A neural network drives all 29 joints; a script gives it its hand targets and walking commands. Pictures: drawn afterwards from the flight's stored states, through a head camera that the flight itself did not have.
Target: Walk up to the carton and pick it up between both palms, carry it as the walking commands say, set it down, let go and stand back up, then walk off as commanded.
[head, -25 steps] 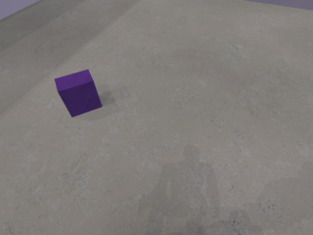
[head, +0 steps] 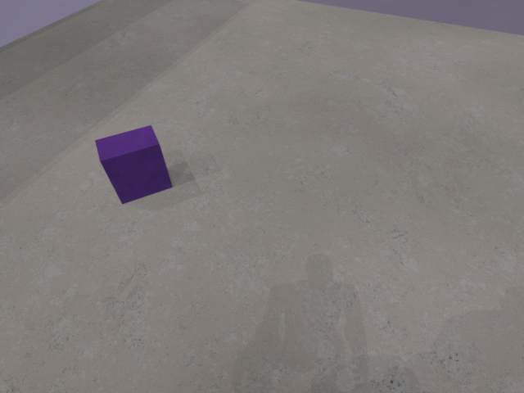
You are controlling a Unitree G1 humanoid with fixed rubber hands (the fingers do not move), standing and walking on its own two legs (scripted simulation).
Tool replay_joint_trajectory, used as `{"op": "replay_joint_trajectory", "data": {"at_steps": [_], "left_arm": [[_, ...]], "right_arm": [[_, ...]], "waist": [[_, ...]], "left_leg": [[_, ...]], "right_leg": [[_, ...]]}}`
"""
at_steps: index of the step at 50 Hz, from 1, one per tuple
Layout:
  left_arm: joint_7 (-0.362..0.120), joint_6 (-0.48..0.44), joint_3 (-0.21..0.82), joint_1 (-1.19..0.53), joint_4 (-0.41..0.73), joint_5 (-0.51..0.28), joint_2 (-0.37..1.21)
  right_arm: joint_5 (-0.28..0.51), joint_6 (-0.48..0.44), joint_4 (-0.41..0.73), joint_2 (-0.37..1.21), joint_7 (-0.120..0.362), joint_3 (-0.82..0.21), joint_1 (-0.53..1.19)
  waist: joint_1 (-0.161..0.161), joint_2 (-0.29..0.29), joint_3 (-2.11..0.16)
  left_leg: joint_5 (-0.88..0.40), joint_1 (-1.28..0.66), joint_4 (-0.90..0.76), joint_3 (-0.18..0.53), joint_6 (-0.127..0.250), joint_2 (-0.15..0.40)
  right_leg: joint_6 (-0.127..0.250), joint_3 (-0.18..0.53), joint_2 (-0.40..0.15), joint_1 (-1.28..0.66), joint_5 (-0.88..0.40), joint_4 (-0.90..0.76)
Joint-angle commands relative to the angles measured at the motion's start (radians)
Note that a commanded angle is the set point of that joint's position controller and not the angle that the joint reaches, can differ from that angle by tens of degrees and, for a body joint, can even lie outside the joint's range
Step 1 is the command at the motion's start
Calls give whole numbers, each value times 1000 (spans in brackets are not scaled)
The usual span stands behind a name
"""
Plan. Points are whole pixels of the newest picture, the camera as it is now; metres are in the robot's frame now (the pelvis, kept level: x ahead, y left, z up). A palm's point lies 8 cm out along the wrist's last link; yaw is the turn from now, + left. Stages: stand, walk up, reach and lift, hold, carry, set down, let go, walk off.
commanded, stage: walk up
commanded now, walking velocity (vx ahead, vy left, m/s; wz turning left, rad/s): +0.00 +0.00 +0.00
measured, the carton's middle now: (136, 165) +1.19 +0.63 -0.63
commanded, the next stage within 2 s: none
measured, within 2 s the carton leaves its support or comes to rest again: neither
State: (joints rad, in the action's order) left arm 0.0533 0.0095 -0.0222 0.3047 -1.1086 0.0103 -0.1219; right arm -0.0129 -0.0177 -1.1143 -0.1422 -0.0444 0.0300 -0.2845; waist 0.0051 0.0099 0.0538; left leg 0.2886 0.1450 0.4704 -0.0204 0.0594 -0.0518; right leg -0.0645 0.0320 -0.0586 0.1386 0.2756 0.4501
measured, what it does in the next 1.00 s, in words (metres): walks ahead, turning left: left foot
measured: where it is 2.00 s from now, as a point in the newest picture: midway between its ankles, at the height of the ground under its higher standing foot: (160, 253)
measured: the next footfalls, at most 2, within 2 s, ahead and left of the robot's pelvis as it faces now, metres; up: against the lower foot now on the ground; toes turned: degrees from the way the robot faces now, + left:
left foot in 0.48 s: +0.10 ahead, +0.23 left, +0.00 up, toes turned +21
right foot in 1.04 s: +0.50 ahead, +0.18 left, +0.00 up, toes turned +15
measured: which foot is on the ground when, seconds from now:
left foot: down 0.00-0.16, up 0.18-0.46, down 0.48-1.00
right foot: down 0.00-0.46, up 0.48-1.00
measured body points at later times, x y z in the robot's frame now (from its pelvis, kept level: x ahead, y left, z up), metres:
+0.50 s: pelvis +0.04 +0.11 -0.04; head +0.03 +0.14 +0.41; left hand -0.02 +0.37 -0.20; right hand +0.20 -0.14 -0.14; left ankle +0.06 +0.21 -0.74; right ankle -0.03 -0.14 -0.71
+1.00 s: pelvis +0.29 +0.22 -0.01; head +0.34 +0.28 +0.43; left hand +0.40 +0.48 -0.16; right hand +0.24 -0.03 -0.12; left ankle +0.06 +0.21 -0.74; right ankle +0.47 +0.16 -0.72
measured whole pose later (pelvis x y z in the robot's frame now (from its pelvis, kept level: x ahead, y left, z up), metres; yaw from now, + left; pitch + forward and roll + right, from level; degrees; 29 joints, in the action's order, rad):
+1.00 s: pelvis +0.29 +0.22 -0.01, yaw +23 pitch +4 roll -5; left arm -0.04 -0.01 -0.06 0.00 -0.88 0.02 -0.19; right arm -0.02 -0.10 -1.05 -0.12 -0.03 0.03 -0.60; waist 0.10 0.01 0.06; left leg 0.46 -0.15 0.26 0.03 0.06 0.03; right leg 0.01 -0.18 -0.02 0.58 0.06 0.60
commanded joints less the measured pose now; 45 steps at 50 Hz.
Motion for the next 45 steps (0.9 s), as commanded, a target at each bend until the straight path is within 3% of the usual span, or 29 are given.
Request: {"op": "replay_joint_trajectory", "data": {"at_steps": [1,5,6,7,8,9,11,13,15,16,17,18,20,21,22,23,24,25,26,27,28,29,30,34,37,41,42,44,45], "left_arm": [[-7,-5,-13,97,-11,-7,-99],[4,6,7,109,-48,12,-56],[1,5,-14,103,14,10,-102],[31,8,-87,158,35,-2,-296],[51,4,-95,152,24,-6,-340],[62,7,-103,97,31,3,-330],[58,-21,-99,116,18,-7,-261],[43,-46,-95,81,27,-2,-218],[26,-56,-94,48,60,6,-220],[16,-59,-92,51,51,26,-205],[6,-67,-108,-30,78,40,-238],[-12,-65,-105,-75,106,41,-254],[-36,-73,-102,-99,124,65,-229],[-45,-78,-110,-106,105,77,-266],[-54,-69,-92,-61,121,68,-229],[-67,-60,-89,-74,126,77,-229],[-87,-76,-35,-85,217,76,-136],[-98,-79,-43,-97,222,82,-124],[-110,-97,-41,-217,276,73,-167],[-114,-98,-55,-216,259,45,-179],[-109,-86,-54,-175,213,37,-177],[-104,-79,-67,-125,194,30,-191],[-102,-70,-57,-112,191,43,-175],[-92,-37,-52,-133,196,25,-165],[-102,-24,-49,-292,265,25,-147],[-106,-8,-35,-333,274,15,-99],[-105,-15,-33,-338,283,17,-75],[-110,-18,-27,-435,303,18,-73],[-99,-16,-29,-477,329,8,-102]], "right_arm": [[11,-3,-18,-70,-4,2,-72],[12,18,-8,-60,1,-1,-60],[-7,28,38,-138,-3,29,-134],[-1,56,162,-181,50,31,90],[6,59,288,-103,72,16,277],[-22,54,315,-90,85,10,340],[-29,32,318,-101,107,24,273],[-33,19,274,-106,113,47,117],[-21,26,274,-97,106,37,73],[-27,32,280,-76,114,27,148],[-9,39,304,-62,123,18,115],[0,38,290,-99,124,38,74],[1,34,267,-137,111,41,-53],[-1,23,238,-168,104,53,-114],[-11,8,173,-181,99,58,-209],[-23,-6,110,-265,86,75,-412],[-9,-31,126,-303,56,73,-403],[3,-39,180,-324,59,63,-281],[-2,-39,209,-300,48,66,-163],[-16,-48,242,-267,45,58,-101],[-18,-66,239,-271,53,55,-90],[-18,-83,210,-269,54,46,-41],[9,-88,194,-247,52,48,-90],[-2,-96,147,-204,53,39,-195],[-10,-93,133,-175,43,54,-284],[11,-86,68,-105,30,28,-427],[-4,-89,82,-107,25,21,-393],[-10,-87,92,-124,18,40,-424],[-7,-84,102,-125,13,30,-420]], "waist": [[-2,-25,-8],[-7,-58,113],[13,-95,26],[-80,-65,90],[-162,203,157],[-125,195,128],[-63,110,130],[-1,171,-28],[20,258,-6],[-11,267,21],[43,286,56],[37,315,35],[82,289,-3],[133,180,17],[146,14,-27],[263,-392,-74],[162,-755,-29],[99,-479,120],[84,-293,157],[70,-153,161],[48,-113,150],[6,-118,60],[11,-238,-36],[6,-59,33],[61,-49,64],[106,-162,98],[76,-140,82],[112,-163,52],[122,-173,67]], "left_leg": [[-201,-23,-137,132,15,125],[2,125,-186,139,-1,123],[314,114,-140,42,-24,109],[505,575,97,93,-30,19],[150,764,462,4,-75,37],[60,791,657,98,-89,78],[-15,708,700,115,-79,164],[-56,588,710,86,-107,151],[-12,516,611,37,-100,188],[17,533,568,-10,-108,153],[-3,399,431,-45,-84,170],[20,222,401,-105,-98,143],[66,-13,395,-175,-95,128],[124,-45,295,-201,-82,125],[193,-120,218,-262,-66,24],[345,-248,18,-1,-18,149],[520,-167,-316,729,81,421],[568,-38,-475,893,121,535],[618,41,-439,759,137,495],[469,126,-408,622,89,450],[329,197,-371,514,16,421],[255,170,-342,462,25,392],[227,105,-328,416,2,352],[-143,26,-294,297,46,329],[-253,-148,-292,275,71,334],[-629,-255,-267,166,-51,286],[-612,-175,-267,134,-27,268],[-713,-260,-257,135,-41,251],[-778,-306,-237,123,8,266]], "right_leg": [[41,-9,-6,36,-156,-44],[44,-8,-14,46,-115,-57],[70,84,-51,110,297,-47],[99,231,-222,-167,570,-137],[152,425,-437,-143,586,-320],[182,438,-485,-116,498,-332],[136,304,-436,-71,394,-310],[68,89,-341,-31,262,-253],[83,38,-315,34,305,-286],[99,2,-317,24,291,-297],[77,-102,-272,173,237,-335],[80,-157,-228,278,318,-329],[102,-194,-249,388,403,-210],[111,-235,-216,370,402,-44],[92,-251,-166,407,416,139],[73,-283,-62,575,490,708],[41,-103,16,802,450,995],[43,-11,-27,859,323,1085],[32,-5,-126,869,126,1026],[19,-58,-124,798,49,971],[14,-67,-137,681,-26,906],[25,-33,-156,588,-73,848],[22,-33,-135,540,-117,835],[15,-61,-101,567,-148,661],[10,-87,-81,704,-196,537],[22,-174,-19,711,-249,458],[38,-171,-10,645,-274,423],[49,-191,7,635,-266,372],[37,-194,2,629,-257,287]]}}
